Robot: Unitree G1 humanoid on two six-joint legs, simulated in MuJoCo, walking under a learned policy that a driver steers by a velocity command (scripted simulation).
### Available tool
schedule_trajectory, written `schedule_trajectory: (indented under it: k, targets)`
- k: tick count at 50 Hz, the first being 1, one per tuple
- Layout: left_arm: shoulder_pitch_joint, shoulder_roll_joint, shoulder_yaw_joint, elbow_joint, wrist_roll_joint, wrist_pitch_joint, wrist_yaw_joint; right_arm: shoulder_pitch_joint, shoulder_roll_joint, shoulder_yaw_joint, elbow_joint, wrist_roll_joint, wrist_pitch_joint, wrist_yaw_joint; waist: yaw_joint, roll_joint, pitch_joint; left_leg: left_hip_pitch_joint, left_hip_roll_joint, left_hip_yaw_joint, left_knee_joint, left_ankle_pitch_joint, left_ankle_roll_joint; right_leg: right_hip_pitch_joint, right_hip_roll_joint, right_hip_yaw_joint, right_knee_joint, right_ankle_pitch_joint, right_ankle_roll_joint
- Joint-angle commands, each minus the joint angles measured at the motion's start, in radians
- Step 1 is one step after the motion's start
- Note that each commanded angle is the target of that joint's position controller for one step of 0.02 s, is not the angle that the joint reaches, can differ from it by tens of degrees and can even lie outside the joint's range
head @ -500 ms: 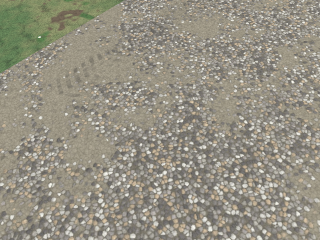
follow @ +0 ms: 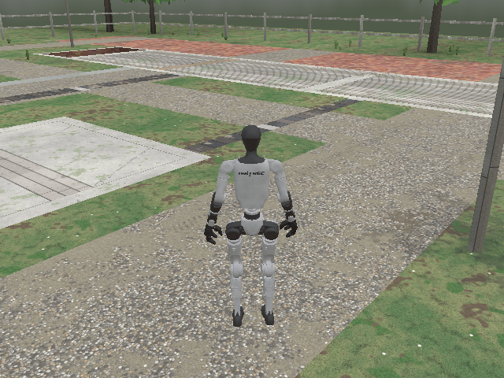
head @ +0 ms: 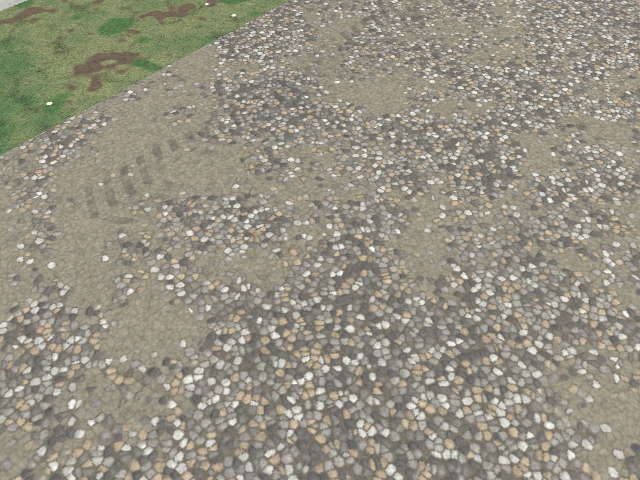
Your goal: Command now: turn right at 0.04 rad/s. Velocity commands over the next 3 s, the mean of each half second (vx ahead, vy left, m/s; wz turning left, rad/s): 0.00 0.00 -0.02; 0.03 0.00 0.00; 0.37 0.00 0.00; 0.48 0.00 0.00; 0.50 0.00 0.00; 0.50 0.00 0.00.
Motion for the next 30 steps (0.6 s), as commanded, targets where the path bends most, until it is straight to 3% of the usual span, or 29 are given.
schedule_trajectory:
  k: [1, 14, 30]
  targets:
    - [0.009, 0.101, 0.017, 0.004, -0.002, -0.009, 0.007, 0.015, -0.126, -0.028, -0.011, -0.001, -0.011, -0.003, -0.009, -0.003, -0.019, 0.008, 0.132, -0.124, -0.077, 0.118, 0.025, -0.011, -0.105, 0.088, -0.049, 0.139, -0.016]
    - [0.02, 0.085, 0.004, 0.121, -0.004, -0.01, 0.017, 0.052, -0.105, -0.01, 0.116, -0.001, -0.012, -0.008, -0.008, 0.008, -0.004, -0.006, 0.122, -0.12, -0.089, 0.103, 0.02, -0.003, -0.119, 0.082, -0.06, 0.134, -0.024]
    - [0.052, 0.037, -0.011, 0.185, -0.004, -0.013, 0.024, 0.106, -0.06, 0.001, 0.207, -0.002, -0.013, -0.017, -0.011, 0.003, 0.012, -0.013, 0.115, -0.119, -0.081, 0.104, 0.022, -0.023, -0.12, 0.066, -0.051, 0.125, -0.023]
Next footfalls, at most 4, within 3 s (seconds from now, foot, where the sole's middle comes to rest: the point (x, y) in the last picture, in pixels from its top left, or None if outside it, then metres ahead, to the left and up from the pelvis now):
1.22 right None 0.12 -0.12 -0.78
1.68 left None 0.47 0.03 -0.78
2.22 right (388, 369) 0.78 -0.13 -0.78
2.78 left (314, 269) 1.08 0.05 -0.78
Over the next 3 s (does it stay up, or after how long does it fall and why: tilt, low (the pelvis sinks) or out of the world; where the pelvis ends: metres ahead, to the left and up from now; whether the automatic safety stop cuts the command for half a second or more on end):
stays up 1.03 -0.01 0.00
